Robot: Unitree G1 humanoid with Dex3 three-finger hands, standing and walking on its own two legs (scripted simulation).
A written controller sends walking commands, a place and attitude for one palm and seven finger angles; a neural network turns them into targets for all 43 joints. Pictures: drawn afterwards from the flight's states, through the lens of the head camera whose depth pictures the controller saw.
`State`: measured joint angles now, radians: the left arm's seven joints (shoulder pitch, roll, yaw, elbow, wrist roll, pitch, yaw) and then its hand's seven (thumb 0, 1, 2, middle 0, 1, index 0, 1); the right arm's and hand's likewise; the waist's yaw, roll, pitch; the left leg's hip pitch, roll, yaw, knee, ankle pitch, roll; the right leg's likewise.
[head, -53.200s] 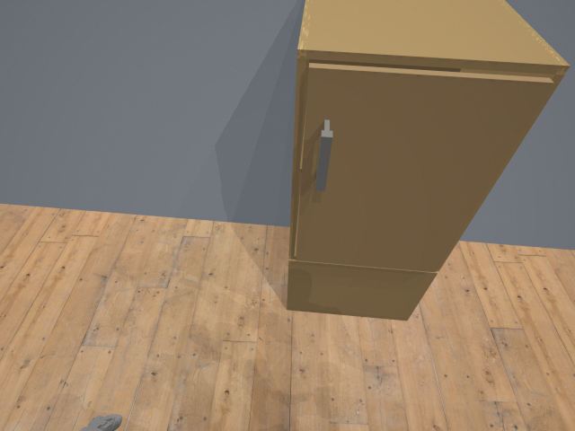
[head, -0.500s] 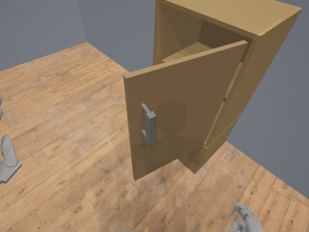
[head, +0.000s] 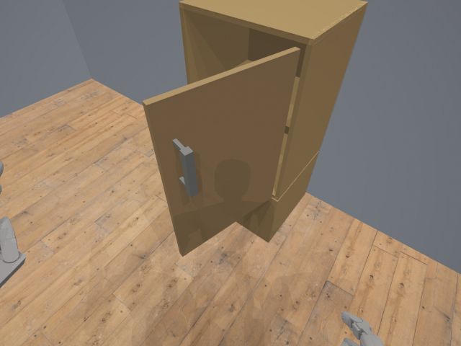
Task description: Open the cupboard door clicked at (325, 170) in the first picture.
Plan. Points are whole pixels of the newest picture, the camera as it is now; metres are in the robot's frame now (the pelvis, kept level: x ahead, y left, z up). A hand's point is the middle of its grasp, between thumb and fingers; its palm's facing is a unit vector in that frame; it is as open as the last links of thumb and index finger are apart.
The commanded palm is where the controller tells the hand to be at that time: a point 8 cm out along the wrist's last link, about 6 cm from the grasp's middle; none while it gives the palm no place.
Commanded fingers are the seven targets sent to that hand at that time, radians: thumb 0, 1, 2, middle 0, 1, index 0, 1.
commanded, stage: stop stepping back and stand still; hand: left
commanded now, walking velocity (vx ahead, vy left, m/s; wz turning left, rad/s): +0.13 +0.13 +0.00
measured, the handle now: (184, 168) +0.48 +0.14 +0.02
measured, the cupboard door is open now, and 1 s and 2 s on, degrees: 76 76 76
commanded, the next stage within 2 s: let the arm hang, fingers relaxed in 0.64 s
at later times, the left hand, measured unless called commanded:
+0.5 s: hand out of the picture +0.15 +0.30 +0.16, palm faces +0.44 -0.76 -0.47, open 7.4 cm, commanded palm +0.09 +0.33 +0.17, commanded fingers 0.00 0.90 0.90 -0.20 -0.30 -0.20 -0.30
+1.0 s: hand out of the picture +0.03 +0.22 -0.16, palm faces +0.02 -0.98 -0.20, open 7.4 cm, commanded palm none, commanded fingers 0.00 0.90 0.90 -0.20 -0.30 -0.20 -0.30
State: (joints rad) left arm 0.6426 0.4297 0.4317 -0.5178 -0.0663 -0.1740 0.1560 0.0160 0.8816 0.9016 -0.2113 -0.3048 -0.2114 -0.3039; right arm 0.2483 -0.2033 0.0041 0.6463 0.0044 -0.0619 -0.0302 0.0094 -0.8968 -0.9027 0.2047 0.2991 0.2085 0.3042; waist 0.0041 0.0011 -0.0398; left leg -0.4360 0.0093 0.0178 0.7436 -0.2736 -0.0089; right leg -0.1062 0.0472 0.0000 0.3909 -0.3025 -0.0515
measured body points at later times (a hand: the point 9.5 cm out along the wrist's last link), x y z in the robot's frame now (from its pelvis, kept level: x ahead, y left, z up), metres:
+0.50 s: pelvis -0.04 +0.03 +0.00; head -0.03 +0.04 +0.45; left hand +0.12 +0.34 +0.19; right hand +0.13 -0.20 -0.08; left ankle +0.01 +0.12 -0.74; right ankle -0.06 -0.09 -0.74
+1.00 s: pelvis -0.06 +0.03 -0.01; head -0.05 +0.04 +0.44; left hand +0.03 +0.27 -0.14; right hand +0.05 -0.23 -0.13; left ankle +0.01 +0.12 -0.74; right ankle -0.06 -0.09 -0.74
